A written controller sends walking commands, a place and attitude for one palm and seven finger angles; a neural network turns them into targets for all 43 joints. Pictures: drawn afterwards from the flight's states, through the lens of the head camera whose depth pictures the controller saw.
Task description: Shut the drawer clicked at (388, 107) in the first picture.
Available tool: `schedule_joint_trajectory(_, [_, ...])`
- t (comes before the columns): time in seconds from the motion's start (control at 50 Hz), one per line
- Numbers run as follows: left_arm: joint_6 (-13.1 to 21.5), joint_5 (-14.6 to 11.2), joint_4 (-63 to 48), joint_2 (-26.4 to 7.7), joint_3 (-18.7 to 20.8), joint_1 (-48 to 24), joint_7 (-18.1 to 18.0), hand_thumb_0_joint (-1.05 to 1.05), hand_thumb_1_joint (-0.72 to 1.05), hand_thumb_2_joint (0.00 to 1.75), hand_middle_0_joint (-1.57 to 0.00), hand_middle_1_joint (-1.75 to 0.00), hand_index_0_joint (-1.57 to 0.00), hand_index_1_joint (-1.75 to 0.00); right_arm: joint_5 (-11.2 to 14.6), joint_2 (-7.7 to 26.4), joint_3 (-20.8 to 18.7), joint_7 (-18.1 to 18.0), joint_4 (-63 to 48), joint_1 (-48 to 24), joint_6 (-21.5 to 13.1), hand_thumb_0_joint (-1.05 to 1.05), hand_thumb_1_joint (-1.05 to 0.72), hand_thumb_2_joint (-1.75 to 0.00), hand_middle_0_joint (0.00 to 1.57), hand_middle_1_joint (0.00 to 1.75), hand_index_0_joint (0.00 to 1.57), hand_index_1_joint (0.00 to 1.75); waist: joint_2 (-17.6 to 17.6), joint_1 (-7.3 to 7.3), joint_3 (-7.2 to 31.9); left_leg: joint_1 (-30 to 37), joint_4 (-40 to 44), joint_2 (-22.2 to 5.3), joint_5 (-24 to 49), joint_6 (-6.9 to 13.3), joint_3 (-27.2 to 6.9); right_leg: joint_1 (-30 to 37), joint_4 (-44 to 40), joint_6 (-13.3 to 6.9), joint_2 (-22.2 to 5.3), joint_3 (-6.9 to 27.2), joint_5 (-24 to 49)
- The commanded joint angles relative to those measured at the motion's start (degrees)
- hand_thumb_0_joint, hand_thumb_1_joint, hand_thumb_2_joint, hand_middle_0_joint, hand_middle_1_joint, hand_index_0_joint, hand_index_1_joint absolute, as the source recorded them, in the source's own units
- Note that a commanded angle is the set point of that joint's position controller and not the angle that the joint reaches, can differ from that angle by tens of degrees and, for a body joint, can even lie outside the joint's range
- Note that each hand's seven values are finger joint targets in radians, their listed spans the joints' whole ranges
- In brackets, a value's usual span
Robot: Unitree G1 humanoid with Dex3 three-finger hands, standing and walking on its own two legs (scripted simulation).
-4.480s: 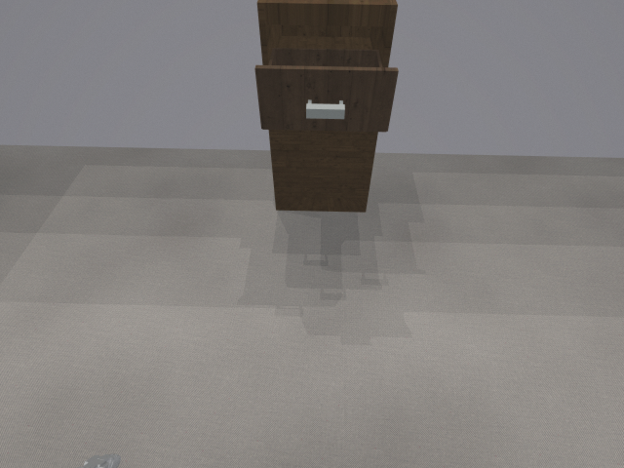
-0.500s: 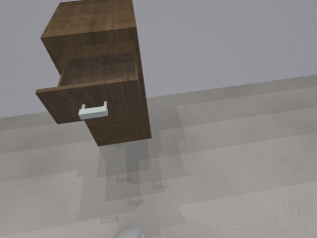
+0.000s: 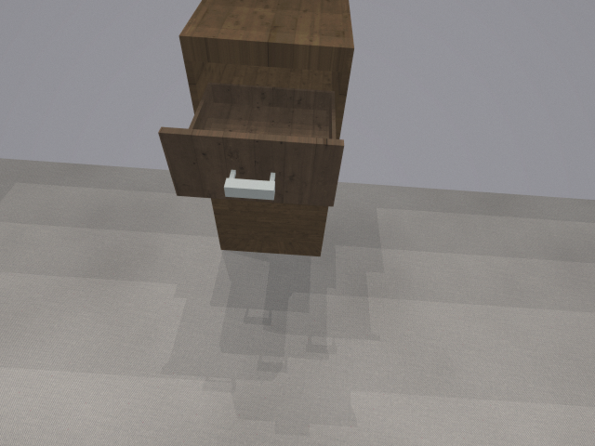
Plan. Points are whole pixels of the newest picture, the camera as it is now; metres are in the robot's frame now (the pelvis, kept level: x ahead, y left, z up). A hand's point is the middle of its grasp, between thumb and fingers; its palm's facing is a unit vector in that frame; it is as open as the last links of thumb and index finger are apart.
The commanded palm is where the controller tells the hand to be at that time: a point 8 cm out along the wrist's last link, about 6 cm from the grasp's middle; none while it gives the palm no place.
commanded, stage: take the last steps up to it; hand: left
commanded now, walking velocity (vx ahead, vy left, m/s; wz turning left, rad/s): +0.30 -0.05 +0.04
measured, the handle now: (251, 182) +0.62 +0.15 -0.06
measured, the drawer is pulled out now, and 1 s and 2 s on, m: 0.30 0.30 0.30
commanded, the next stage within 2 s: come to a stop and stand still in 0.96 s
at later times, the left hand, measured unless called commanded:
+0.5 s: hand out of the picture +0.00 +0.11 -0.16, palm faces +0.15 -0.98 -0.15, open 7.3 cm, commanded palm none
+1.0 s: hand (213, 324) +0.34 +0.18 -0.16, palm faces +0.05 -0.98 -0.21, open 7.3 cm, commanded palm none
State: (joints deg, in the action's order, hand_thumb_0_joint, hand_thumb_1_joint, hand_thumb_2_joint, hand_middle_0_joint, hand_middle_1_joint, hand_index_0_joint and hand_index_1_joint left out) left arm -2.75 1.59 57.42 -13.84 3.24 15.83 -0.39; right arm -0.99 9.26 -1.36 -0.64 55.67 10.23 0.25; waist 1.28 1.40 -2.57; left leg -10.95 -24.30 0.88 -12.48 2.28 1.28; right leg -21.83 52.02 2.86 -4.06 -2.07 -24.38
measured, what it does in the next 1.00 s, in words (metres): walks ahead: right foot, then left foot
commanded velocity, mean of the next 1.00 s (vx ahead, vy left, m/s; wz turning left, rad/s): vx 0.26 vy -0.04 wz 0.02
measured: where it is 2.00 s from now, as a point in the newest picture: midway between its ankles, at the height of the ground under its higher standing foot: (299, 420)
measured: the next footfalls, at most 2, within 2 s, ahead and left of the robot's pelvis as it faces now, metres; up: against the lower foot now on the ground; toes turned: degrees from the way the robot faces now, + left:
right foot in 0.14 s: +0.05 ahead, -0.13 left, +0.00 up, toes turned -3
left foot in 0.62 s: +0.26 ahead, +0.12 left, +0.00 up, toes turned +10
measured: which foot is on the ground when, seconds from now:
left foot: down 0.00-0.16, up 0.18-0.60, down 0.62-1.00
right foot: up 0.00-0.12, down 0.14-0.62, up 0.64-1.00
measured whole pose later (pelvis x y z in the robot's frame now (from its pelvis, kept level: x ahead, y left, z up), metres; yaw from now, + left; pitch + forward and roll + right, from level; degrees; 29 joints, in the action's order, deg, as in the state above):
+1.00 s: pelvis +0.25 -0.01 +0.00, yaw +1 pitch -1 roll +2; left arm 0.2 1.9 57.0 -10.6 4.0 10.0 0.4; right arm -1.6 8.9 -2.9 -0.7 61.3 17.1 -2.4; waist 1.1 -0.8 -1.2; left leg -6.5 -22.4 -1.7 -14.5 0.1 9.0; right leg -25.8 41.4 0.7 -6.4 -3.9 -14.2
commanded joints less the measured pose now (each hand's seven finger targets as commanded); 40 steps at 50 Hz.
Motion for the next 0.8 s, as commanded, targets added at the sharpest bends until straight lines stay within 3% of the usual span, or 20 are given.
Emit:
schedule_joint_trajectory(0.0, [2.6, 0.0, -3.7, -1.4, -0.5, -3.1, 0.6, 0.00, 0.90, 0.90, -0.20, -0.30, -0.20, -0.30, -0.6, 10.6, -3.4, -0.6, 0.0, 6.8, -1.3, 0.00, -0.90, -0.90, 0.20, 0.30, 0.20, 0.30, -9.3, -3.89, -0.2, 2.3, 12.9, -14.9, -12.0, 8.7, -17.2, -2.0, -9.4, -1.1, 0.6, -1.0, -1.4])
schedule_joint_trajectory(0.08, [3.5, -0.1, -0.2, 0.0, -0.2, 4.9, 0.8, 0.00, 0.90, 0.90, -0.20, -0.30, -0.20, -0.30, -0.4, 9.8, -3.1, -0.6, 1.1, 5.1, -1.2, 0.00, -0.90, -0.90, 0.20, 0.30, 0.20, 0.30, -7.0, 0.28, -1.3, -8.7, 8.4, -11.8, -20.5, 5.8, -14.5, 14.3, -24.4, -1.9, 2.9, -2.8, 5.7])
schedule_joint_trajectory(0.1, [4.1, 0.2, 1.0, -2.0, 0.3, 8.0, 0.5, 0.00, 0.90, 0.90, -0.20, -0.30, -0.20, -0.30, 0.0, 8.1, -2.8, -0.4, 1.3, 4.8, -1.3, 0.00, -0.90, -0.90, 0.20, 0.30, 0.20, 0.30, -1.7, 1.94, -1.4, -14.5, 1.3, -8.3, -20.6, 3.7, -11.5, 21.6, -30.6, -2.6, 0.9, 0.6, 4.8])
schedule_joint_trajectory(0.12, [4.7, 0.7, 1.9, -5.5, 1.1, 11.5, -0.1, 0.00, 0.90, 0.90, -0.20, -0.30, -0.20, -0.30, 0.5, 4.2, -2.0, -0.2, 0.5, 5.0, -1.7, 0.00, -0.90, -0.90, 0.20, 0.30, 0.20, 0.30, 10.6, 3.36, -1.8, -25.2, -13.3, -1.7, -19.7, 0.5, -3.2, 27.8, -38.8, -6.4, -10.3, 16.1, -8.3])
schedule_joint_trajectory(0.14, [4.4, 0.1, 1.9, -8.7, 1.7, 15.0, -0.4, 0.00, 0.90, 0.90, -0.20, -0.30, -0.20, -0.30, 0.0, 4.8, -2.0, 0.3, -2.2, 0.1, -1.8, 0.00, -0.90, -0.90, 0.20, 0.30, 0.20, 0.30, 14.0, 5.86, -4.5, -30.3, -24.8, -0.3, -21.3, -0.6, 0.4, 23.6, -46.8, -12.0, -19.9, 29.6, -18.1])
schedule_joint_trajectory(0.16, [5.1, -0.4, 2.2, -7.9, 1.7, 14.3, -0.7, 0.00, 0.90, 0.90, -0.20, -0.30, -0.20, -0.30, -0.6, 7.0, -2.7, 0.6, -2.0, -1.1, -1.5, 0.00, -0.90, -0.90, 0.20, 0.30, 0.20, 0.30, 13.7, 4.81, -6.5, -30.6, -31.3, -2.9, -16.5, -0.3, -2.7, 18.1, -49.1, -12.7, -19.6, 31.5, -21.6])
schedule_joint_trajectory(0.18, [5.3, -0.4, 1.9, -5.6, 1.2, 11.4, -0.8, 0.00, 0.90, 0.90, -0.20, -0.30, -0.20, -0.30, -0.6, 7.1, -3.1, 1.0, -1.2, -0.5, -1.4, 0.00, -0.90, -0.90, 0.20, 0.30, 0.20, 0.30, 10.2, 2.66, -8.7, -30.4, -34.8, -4.2, -12.0, -0.3, -2.9, 14.9, -49.2, -12.4, -18.3, 28.0, -18.8])
schedule_joint_trajectory(0.22, [5.9, -0.4, 1.2, -1.9, 0.3, 7.4, -0.8, 0.00, 0.90, 0.90, -0.20, -0.30, -0.20, -0.30, -0.8, 5.4, -3.2, 1.4, 1.6, 3.2, -1.1, 0.00, -0.90, -0.90, 0.20, 0.30, 0.20, 0.30, 4.0, -0.49, -8.8, -27.7, -37.4, -6.0, -5.4, -1.4, -1.7, 12.8, -46.5, -11.0, -14.1, 16.5, -6.3])
schedule_joint_trajectory(0.28, [6.9, -0.7, 2.5, 0.2, -0.4, 9.4, -0.8, 0.00, 0.90, 0.90, -0.20, -0.30, -0.20, -0.30, -0.7, 3.4, -3.0, 1.5, 2.8, 5.4, -1.0, 0.00, -0.90, -0.90, 0.20, 0.30, 0.20, 0.30, 4.5, -1.30, -6.5, -26.2, -37.0, -6.4, 0.2, -2.8, 0.3, 14.5, -44.8, -10.2, -10.6, 7.4, 10.3])
schedule_joint_trajectory(0.4, [7.6, -0.3, 6.0, 0.2, -0.5, 14.5, -1.2, 0.00, 0.90, 0.90, -0.20, -0.30, -0.20, -0.30, -0.2, 2.1, -2.7, 1.8, 1.0, -1.0, -1.5, 0.00, -0.90, -0.90, 0.20, 0.30, 0.20, 0.30, 5.7, 0.15, -5.7, -27.6, -28.0, -7.1, 0.4, -3.1, 3.0, 19.7, -42.1, -12.2, -10.8, 5.4, 26.5])
schedule_joint_trajectory(0.5, [6.9, 0.0, 8.0, -0.3, -0.2, 15.9, -1.5, 0.00, 0.90, 0.90, -0.20, -0.30, -0.20, -0.30, 0.0, 0.6, -2.0, 2.1, 0.0, -5.4, -2.7, 0.00, -0.90, -0.90, 0.20, 0.30, 0.20, 0.30, 6.9, 1.29, -5.3, -18.5, -16.0, -4.5, -1.8, -1.0, 6.0, 20.0, -37.8, -11.2, -10.6, 3.9, 33.9])
schedule_joint_trajectory(0.54, [6.8, -0.3, 8.0, -0.7, 0.1, 14.2, -1.5, 0.00, 0.90, 0.90, -0.20, -0.30, -0.20, -0.30, -0.2, 1.6, -2.2, 1.3, 1.7, 0.7, -3.3, 0.00, -0.90, -0.90, 0.20, 0.30, 0.20, 0.30, 6.3, -1.97, -2.4, -8.7, -9.2, -1.7, -0.2, 0.0, 7.8, 19.7, -29.6, -9.8, -8.3, 1.1, 42.0])
schedule_joint_trajectory(0.56, [6.7, -0.6, 8.1, -0.3, 0.1, 14.1, -1.5, 0.00, 0.90, 0.90, -0.20, -0.30, -0.20, -0.30, -0.4, 2.9, -2.5, 0.7, 3.9, 7.7, -3.8, 0.00, -0.90, -0.90, 0.20, 0.30, 0.20, 0.30, 4.7, -4.75, 1.4, 1.5, -4.6, -1.2, 3.5, 0.6, 7.5, 17.1, -20.0, -8.5, -6.7, -0.2, 43.2])
schedule_joint_trajectory(0.58, [6.6, -1.0, 7.6, 1.7, 0.1, 15.8, -1.2, 0.00, 0.90, 0.90, -0.20, -0.30, -0.20, -0.30, -0.9, 7.7, -3.4, -0.1, 5.6, 15.4, -4.2, 0.00, -0.90, -0.90, 0.20, 0.30, 0.20, 0.30, -3.1, -7.26, 7.7, 15.9, -3.0, -9.9, 6.7, 3.2, -2.2, 7.7, -7.4, -6.5, -3.5, -1.6, 30.3])
schedule_joint_trajectory(0.6, [6.4, -1.4, 6.5, 4.7, -0.6, 17.9, -0.8, 0.00, 0.90, 0.90, -0.20, -0.30, -0.20, -0.30, -0.9, 14.4, -4.8, -0.6, 6.5, 20.8, -4.1, 0.00, -0.90, -0.90, 0.20, 0.30, 0.20, 0.30, -17.0, -7.21, 12.7, 24.6, 2.1, -25.8, 11.4, 8.9, -23.6, -5.1, 10.1, -4.1, 3.5, -4.7, -4.9])
schedule_joint_trajectory(0.62, [6.4, -0.8, 4.8, 2.5, -0.1, 15.1, -1.1, 0.00, 0.90, 0.90, -0.20, -0.30, -0.20, -0.30, -0.1, 14.9, -4.7, -0.4, 5.9, 20.1, -3.4, 0.00, -0.90, -0.90, 0.20, 0.30, 0.20, 0.30, -11.6, -7.01, 12.2, 20.2, 6.7, -29.0, 5.7, 11.6, -26.7, -8.1, 17.6, -5.4, 3.1, 0.0, -9.7])
schedule_joint_trajectory(0.66, [5.8, -0.5, 4.0, 3.0, 0.2, 7.4, -0.6, 0.00, 0.90, 0.90, -0.20, -0.30, -0.20, -0.30, -0.2, 9.2, -3.7, -0.8, 4.2, 12.0, -3.7, 0.00, -0.90, -0.90, 0.20, 0.30, 0.20, 0.30, -9.4, -5.51, 1.0, 6.1, 12.4, -25.3, -6.2, 9.6, -21.1, -12.9, 22.8, -4.7, -1.5, 2.3, -0.5])
schedule_joint_trajectory(0.68, [5.5, -0.1, 4.2, 3.3, 0.4, 6.5, -0.1, 0.00, 0.90, 0.90, -0.20, -0.30, -0.20, -0.30, -0.3, 5.9, -2.9, -0.9, 3.6, 9.5, -4.0, 0.00, -0.90, -0.90, 0.20, 0.30, 0.20, 0.30, -6.9, -4.03, -2.9, 0.8, 13.8, -23.1, -5.2, 8.4, -17.1, -12.1, 21.1, -4.3, -2.9, 2.6, 2.9])
schedule_joint_trajectory(0.72, [4.5, 0.1, 4.9, 4.9, 0.1, 8.9, 0.4, 0.00, 0.90, 0.90, -0.20, -0.30, -0.20, -0.30, -0.2, 4.0, -2.1, -0.9, 3.5, 7.5, -4.8, 0.00, -0.90, -0.90, 0.20, 0.30, 0.20, 0.30, -5.9, -1.13, -2.5, -3.5, 14.0, -20.0, 2.2, 6.9, -8.8, -8.0, 16.1, -3.3, -3.7, 1.8, 5.6])
schedule_joint_trajectory(0.78, [3.4, 0.2, 3.5, 5.4, 0.3, 8.6, 0.5, 0.00, 0.90, 0.90, -0.20, -0.30, -0.20, -0.30, -0.2, 4.1, -2.4, -0.8, 2.4, 7.2, -4.9, 0.00, -0.90, -0.90, 0.20, 0.30, 0.20, 0.30, -6.9, -0.11, -1.7, -4.6, 14.5, -17.3, 6.3, 6.9, -2.6, -6.4, 8.0, -2.2, -3.7, 0.1, 8.7])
